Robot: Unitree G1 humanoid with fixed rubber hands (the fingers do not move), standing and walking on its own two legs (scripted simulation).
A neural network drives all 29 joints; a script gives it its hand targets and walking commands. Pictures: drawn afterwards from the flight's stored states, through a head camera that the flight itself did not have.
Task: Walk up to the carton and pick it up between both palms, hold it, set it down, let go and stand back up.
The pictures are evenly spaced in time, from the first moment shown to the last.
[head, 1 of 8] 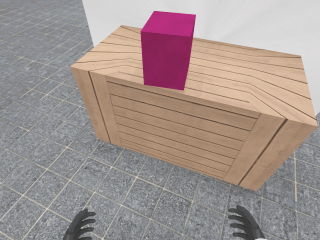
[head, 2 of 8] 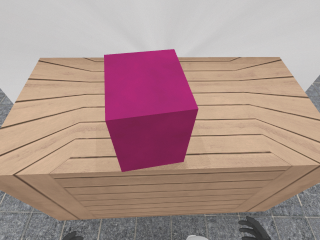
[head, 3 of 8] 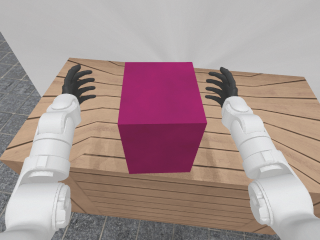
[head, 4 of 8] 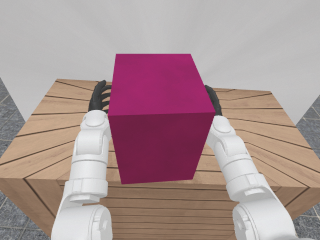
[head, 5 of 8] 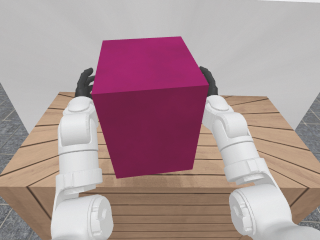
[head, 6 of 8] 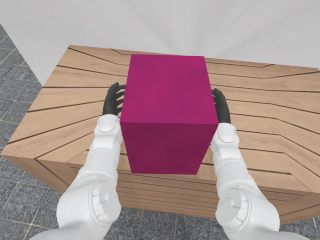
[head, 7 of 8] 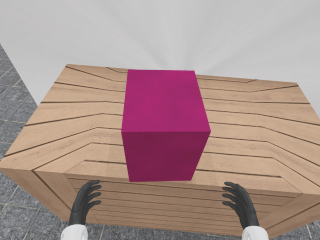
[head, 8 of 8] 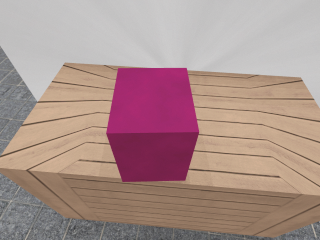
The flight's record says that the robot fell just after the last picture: no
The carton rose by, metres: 0.19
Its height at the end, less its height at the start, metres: +0.00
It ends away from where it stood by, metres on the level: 0.01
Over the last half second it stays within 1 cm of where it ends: yes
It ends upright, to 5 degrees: yes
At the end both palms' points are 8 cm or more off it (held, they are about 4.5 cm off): yes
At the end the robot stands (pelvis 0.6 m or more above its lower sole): yes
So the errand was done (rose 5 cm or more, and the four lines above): yes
